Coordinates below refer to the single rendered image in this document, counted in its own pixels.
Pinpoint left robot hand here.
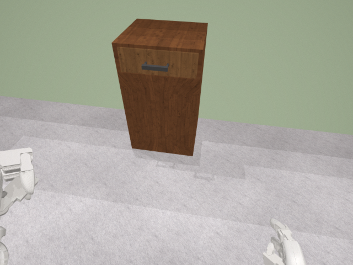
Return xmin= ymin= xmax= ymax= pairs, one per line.
xmin=0 ymin=148 xmax=39 ymax=218

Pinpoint drawer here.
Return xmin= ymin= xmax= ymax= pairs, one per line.
xmin=117 ymin=47 xmax=199 ymax=78

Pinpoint cabinet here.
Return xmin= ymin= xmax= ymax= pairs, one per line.
xmin=112 ymin=19 xmax=208 ymax=156

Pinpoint right robot hand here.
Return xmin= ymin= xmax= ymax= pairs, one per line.
xmin=263 ymin=218 xmax=306 ymax=265

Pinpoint handle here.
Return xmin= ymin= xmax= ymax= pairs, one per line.
xmin=141 ymin=62 xmax=169 ymax=72

